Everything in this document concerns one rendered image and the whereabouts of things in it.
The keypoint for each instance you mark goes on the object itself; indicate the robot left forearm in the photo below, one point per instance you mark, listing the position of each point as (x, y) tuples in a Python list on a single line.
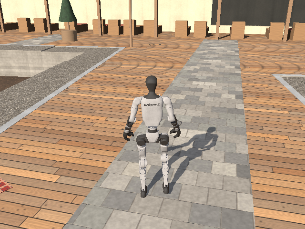
[(128, 126)]

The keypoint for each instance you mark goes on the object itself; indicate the robot right upper arm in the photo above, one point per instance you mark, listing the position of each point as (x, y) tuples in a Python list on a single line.
[(169, 108)]

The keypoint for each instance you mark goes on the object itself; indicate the right robot hand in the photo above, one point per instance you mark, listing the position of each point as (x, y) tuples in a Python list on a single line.
[(178, 133)]

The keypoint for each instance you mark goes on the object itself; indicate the robot left upper arm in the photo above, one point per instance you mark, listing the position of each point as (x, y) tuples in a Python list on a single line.
[(134, 109)]

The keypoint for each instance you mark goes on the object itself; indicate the left robot hand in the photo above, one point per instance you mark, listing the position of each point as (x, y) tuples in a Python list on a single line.
[(127, 134)]

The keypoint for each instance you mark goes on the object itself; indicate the robot right forearm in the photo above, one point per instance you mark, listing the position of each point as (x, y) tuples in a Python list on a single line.
[(175, 124)]

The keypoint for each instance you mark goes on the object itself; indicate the robot left foot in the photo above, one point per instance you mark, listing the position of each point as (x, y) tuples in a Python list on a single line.
[(143, 193)]

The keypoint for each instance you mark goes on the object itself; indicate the left robot thigh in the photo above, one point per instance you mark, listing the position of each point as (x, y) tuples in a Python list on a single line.
[(141, 144)]

